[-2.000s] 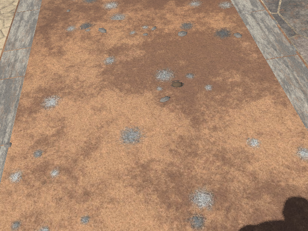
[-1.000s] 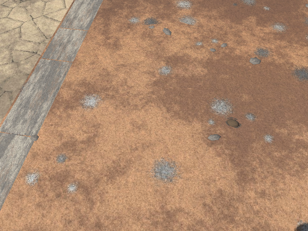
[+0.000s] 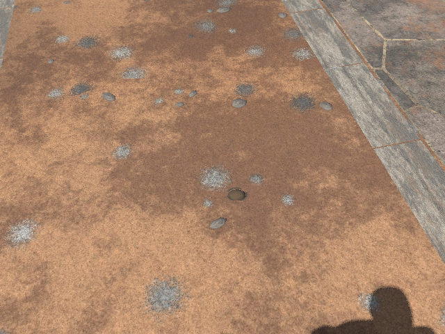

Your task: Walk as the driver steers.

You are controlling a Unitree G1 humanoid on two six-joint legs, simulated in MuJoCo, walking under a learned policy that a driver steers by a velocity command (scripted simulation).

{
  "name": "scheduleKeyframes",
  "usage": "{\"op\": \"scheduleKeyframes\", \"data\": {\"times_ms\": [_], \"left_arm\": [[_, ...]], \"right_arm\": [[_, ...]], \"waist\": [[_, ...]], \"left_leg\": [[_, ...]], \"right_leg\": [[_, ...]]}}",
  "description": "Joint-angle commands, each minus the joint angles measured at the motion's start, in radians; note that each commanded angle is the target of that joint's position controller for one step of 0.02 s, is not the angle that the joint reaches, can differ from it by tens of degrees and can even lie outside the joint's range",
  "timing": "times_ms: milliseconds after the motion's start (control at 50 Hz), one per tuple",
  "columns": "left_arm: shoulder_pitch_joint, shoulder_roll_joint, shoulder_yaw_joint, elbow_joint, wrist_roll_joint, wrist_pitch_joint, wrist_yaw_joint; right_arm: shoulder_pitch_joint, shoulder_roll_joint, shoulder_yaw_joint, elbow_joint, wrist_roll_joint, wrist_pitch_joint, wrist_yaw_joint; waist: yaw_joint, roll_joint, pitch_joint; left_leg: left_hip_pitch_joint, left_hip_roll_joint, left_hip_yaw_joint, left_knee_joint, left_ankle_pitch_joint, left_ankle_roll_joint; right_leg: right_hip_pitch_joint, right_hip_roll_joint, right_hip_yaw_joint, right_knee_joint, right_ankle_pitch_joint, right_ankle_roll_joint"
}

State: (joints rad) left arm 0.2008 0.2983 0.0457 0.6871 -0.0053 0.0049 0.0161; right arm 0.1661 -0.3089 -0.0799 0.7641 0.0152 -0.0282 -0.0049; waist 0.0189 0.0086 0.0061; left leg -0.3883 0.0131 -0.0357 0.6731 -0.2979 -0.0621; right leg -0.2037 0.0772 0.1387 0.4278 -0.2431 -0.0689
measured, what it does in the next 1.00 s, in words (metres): walks ahead, turning left: left foot, then right foot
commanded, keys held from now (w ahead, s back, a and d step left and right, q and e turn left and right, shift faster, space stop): w+q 0.66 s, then w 0.26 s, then w+e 0.08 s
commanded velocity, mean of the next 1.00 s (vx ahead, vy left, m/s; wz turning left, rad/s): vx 0.44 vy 0.00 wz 0.33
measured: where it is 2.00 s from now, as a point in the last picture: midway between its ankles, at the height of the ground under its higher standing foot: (159, 233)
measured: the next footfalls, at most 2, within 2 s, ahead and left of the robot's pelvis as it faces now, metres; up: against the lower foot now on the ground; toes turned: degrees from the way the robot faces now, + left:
left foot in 0.12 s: +0.07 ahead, +0.14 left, +0.00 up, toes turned +1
right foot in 0.54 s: +0.41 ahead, -0.04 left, +0.00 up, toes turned +18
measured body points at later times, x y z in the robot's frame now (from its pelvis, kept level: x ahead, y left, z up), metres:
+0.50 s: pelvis +0.19 +0.04 -0.01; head +0.23 +0.07 +0.44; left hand +0.40 +0.31 -0.08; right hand +0.22 -0.25 -0.12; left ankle +0.03 +0.14 -0.74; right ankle +0.37 -0.06 -0.73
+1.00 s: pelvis +0.45 +0.13 -0.02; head +0.48 +0.16 +0.43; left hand +0.31 +0.38 -0.15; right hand +0.77 +0.04 -0.08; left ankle +0.54 +0.30 -0.74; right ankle +0.37 -0.06 -0.74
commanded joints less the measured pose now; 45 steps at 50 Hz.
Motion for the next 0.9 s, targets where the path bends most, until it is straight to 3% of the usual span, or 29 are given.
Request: {"op": "scheduleKeyframes", "data": {"times_ms": [20, 60, 100, 120, 140, 160, 180, 220, 260, 340, 380, 420, 460, 500, 520, 540, 560, 580, 600, 620, 640, 660, 680, 740, 800, 860, 900], "left_arm": [[0.040, 0.180, 0.043, -0.028, 0.002, -0.023, -0.007], [0.024, 0.172, 0.038, -0.022, -0.003, -0.028, -0.013], [0.013, 0.127, 0.023, -0.020, 0.003, -0.037, -0.018], [-0.018, 0.074, 0.006, -0.035, 0.013, -0.045, -0.019], [-0.033, 0.053, 0.004, -0.083, 0.011, -0.068, -0.019], [-0.099, 0.129, 0.022, -0.107, -0.008, -0.088, -0.011], [-0.093, 0.154, 0.032, -0.103, -0.024, -0.103, -0.017], [-0.110, 0.130, 0.029, -0.094, -0.004, -0.120, -0.029], [-0.135, 0.106, 0.030, -0.102, 0.012, -0.126, -0.040], [-0.210, 0.037, 0.011, -0.115, 0.008, -0.124, -0.050], [-0.266, 0.029, 0.007, -0.128, 0.001, -0.124, -0.054], [-0.291, 0.047, 0.013, -0.136, -0.008, -0.126, -0.055], [-0.276, 0.078, 0.025, -0.136, -0.014, -0.128, -0.053], [-0.213, 0.112, 0.042, -0.125, -0.016, -0.132, -0.046], [-0.121, 0.138, 0.058, -0.102, -0.013, -0.134, -0.037], [0.017, 0.175, 0.075, -0.080, -0.004, -0.135, -0.028], [0.180, 0.240, 0.089, -0.064, 0.014, -0.126, -0.017], [0.184, 0.256, 0.086, -0.042, 0.022, -0.118, -0.034], [0.126, 0.143, 0.062, -0.056, 0.010, -0.115, -0.033], [0.080, 0.100, 0.051, -0.055, 0.002, -0.109, -0.027], [0.042, 0.091, 0.047, -0.046, 0.008, -0.106, -0.027], [0.023, 0.073, 0.042, -0.035, 0.016, -0.105, -0.027], [0.015, 0.068, 0.040, -0.025, 0.023, -0.110, -0.026], [0.027, 0.079, 0.046, 0.015, 0.007, -0.130, -0.033], [0.029, 0.116, 0.055, 0.041, 0.000, -0.130, -0.034], [0.050, 0.144, 0.058, 0.061, -0.015, -0.119, -0.032], [0.105, 0.169, 0.063, 0.087, -0.025, -0.111, -0.032]], "right_arm": [[-0.110, -0.081, -0.005, -0.093, 0.012, -0.051, 0.019], [-0.051, -0.075, -0.001, -0.071, 0.016, -0.064, 0.026], [0.061, -0.083, -0.005, -0.031, 0.015, -0.070, 0.024], [0.153, -0.119, -0.011, -0.012, 0.014, -0.072, 0.019], [0.228, -0.234, -0.038, 0.004, 0.008, -0.070, 0.020], [0.278, -0.215, -0.038, 0.006, 0.001, -0.075, 0.032], [0.247, -0.171, -0.023, -0.005, 0.000, -0.082, 0.033], [0.220, -0.137, -0.013, -0.024, -0.001, -0.078, 0.026], [0.227, -0.113, -0.002, -0.030, 0.002, -0.060, 0.013], [0.230, -0.132, -0.008, -0.040, 0.005, -0.034, -0.017], [0.254, -0.145, -0.013, -0.035, 0.007, -0.026, -0.024], [0.278, -0.153, -0.017, -0.030, 0.014, -0.021, -0.026], [0.271, -0.159, -0.022, -0.031, 0.021, -0.019, -0.029], [0.249, -0.160, -0.027, -0.038, 0.019, -0.015, -0.028], [0.232, -0.145, -0.023, -0.047, 0.015, -0.013, -0.026], [0.216, -0.112, -0.011, -0.066, 0.002, -0.013, -0.020], [0.249, -0.027, 0.013, -0.100, -0.017, -0.015, -0.021], [0.380, 0.008, 0.029, -0.119, 0.023, -0.025, -0.020], [0.327, -0.106, 0.003, -0.088, 0.040, -0.022, -0.020], [0.224, -0.141, -0.006, -0.100, 0.032, -0.019, -0.016], [0.179, -0.123, -0.005, -0.106, 0.019, -0.019, -0.016], [0.153, -0.111, -0.007, -0.114, 0.011, -0.018, -0.011], [0.154, -0.090, -0.005, -0.117, 0.015, -0.014, -0.005], [0.121, -0.032, 0.013, -0.134, 0.010, -0.004, 0.001], [0.043, -0.022, 0.027, -0.157, -0.004, -0.016, 0.012], [-0.062, -0.015, 0.041, -0.177, -0.004, -0.038, 0.033], [-0.126, -0.025, 0.041, -0.201, 0.002, -0.043, 0.042]], "waist": [[0.059, -0.160, 0.018], [0.018, -0.134, 0.024], [-0.037, -0.102, 0.001], [-0.071, -0.005, -0.015], [-0.059, 0.230, -0.016], [-0.110, 0.234, 0.036], [-0.088, 0.158, 0.071], [-0.083, 0.103, 0.065], [-0.072, 0.094, 0.044], [-0.082, 0.103, 0.047], [-0.102, 0.112, 0.058], [-0.106, 0.115, 0.059], [-0.083, 0.127, 0.057], [-0.038, 0.144, 0.035], [0.013, 0.138, -0.020], [0.082, 0.113, -0.138], [0.114, -0.063, -0.325], [0.031, -0.399, -0.395], [0.045, -0.242, -0.238], [0.055, -0.143, -0.110], [0.034, -0.074, -0.053], [0.018, -0.080, -0.016], [0.000, -0.100, -0.005], [-0.015, -0.087, 0.029], [-0.011, -0.060, 0.049], [0.024, -0.053, 0.064], [0.045, -0.055, 0.070]], "left_leg": [[-0.033, 0.010, 0.034, -0.082, -0.006, 0.051], [0.076, -0.006, 0.059, -0.173, 0.044, 0.092], [0.240, -0.004, 0.028, -0.217, 0.033, 0.129], [0.336, 0.100, -0.134, -0.286, -0.023, 0.174], [0.472, 0.260, -0.488, -0.408, -0.186, 0.308], [0.489, 0.357, -0.714, -0.489, -0.270, 0.400], [0.494, 0.341, -0.665, -0.479, -0.268, 0.383], [0.509, 0.257, -0.509, -0.478, -0.115, 0.333], [0.474, 0.199, -0.400, -0.480, 0.084, 0.304], [0.326, 0.121, -0.258, -0.479, 0.261, 0.277], [0.254, 0.110, -0.246, -0.467, 0.258, 0.263], [0.229, 0.130, -0.281, -0.454, 0.246, 0.255], [0.252, 0.156, -0.326, -0.426, 0.251, 0.234], [0.274, 0.167, -0.346, -0.358, 0.353, 0.212], [0.262, 0.128, -0.321, -0.255, 0.467, 0.188], [0.187, 0.071, -0.284, -0.051, 0.461, 0.156], [-0.023, -0.029, -0.194, 0.277, 0.179, 0.113], [-0.275, -0.094, -0.151, 0.525, -0.320, 0.083], [-0.360, -0.012, -0.162, 0.624, -0.239, 0.076], [-0.365, 0.026, -0.120, 0.615, -0.145, 0.076], [-0.326, 0.060, -0.100, 0.587, -0.082, 0.075], [-0.305, 0.084, -0.100, 0.552, -0.045, 0.075], [-0.265, 0.100, -0.097, 0.533, -0.024, 0.077], [-0.272, 0.103, -0.084, 0.433, -0.006, 0.070], [-0.291, 0.108, -0.065, 0.245, 0.126, 0.060], [-0.214, 0.089, 0.004, 0.044, 0.274, 0.066], [-0.188, 0.076, 0.019, -0.029, 0.297, 0.077]], "right_leg": [[0.036, -0.287, 0.274, -0.194, -0.276, -0.163], [-0.015, -0.276, 0.242, -0.167, -0.291, -0.146], [-0.095, -0.231, 0.182, -0.081, -0.265, -0.107], [-0.179, -0.164, 0.079, 0.104, -0.191, -0.057], [-0.413, -0.015, -0.114, 0.377, -0.206, 0.021], [-0.590, -0.022, -0.081, 0.568, -0.352, 0.043], [-0.649, -0.075, -0.038, 0.638, -0.282, 0.034], [-0.672, -0.109, -0.053, 0.622, -0.128, 0.036], [-0.605, -0.118, -0.072, 0.524, -0.041, 0.061], [-0.439, -0.069, -0.125, 0.270, 0.119, 0.121], [-0.352, -0.047, -0.129, 0.164, 0.202, 0.132], [-0.288, -0.038, -0.115, 0.115, 0.245, 0.129], [-0.240, -0.048, -0.084, 0.077, 0.241, 0.112], [-0.154, -0.052, -0.087, 0.054, 0.184, 0.080], [-0.023, -0.047, -0.105, 0.018, 0.183, 0.052], [0.199, -0.120, -0.052, 0.033, 0.171, 0.004], [0.519, -0.330, 0.209, 0.037, 0.013, -0.072], [0.632, -0.510, 0.664, -0.118, -0.194, -0.189], [0.510, -0.475, 0.597, -0.154, -0.312, -0.160], [0.371, -0.433, 0.402, -0.155, -0.221, -0.127], [0.257, -0.387, 0.287, -0.172, -0.082, -0.113], [0.184, -0.356, 0.206, -0.195, 0.015, -0.112], [0.128, -0.331, 0.146, -0.222, 0.062, -0.112], [0.070, -0.331, 0.058, -0.284, 0.155, -0.151], [0.081, -0.322, -0.026, -0.310, 0.238, -0.163], [0.068, -0.286, -0.113, -0.312, 0.275, -0.134], [0.107, -0.308, -0.115, -0.307, 0.272, -0.122]]}}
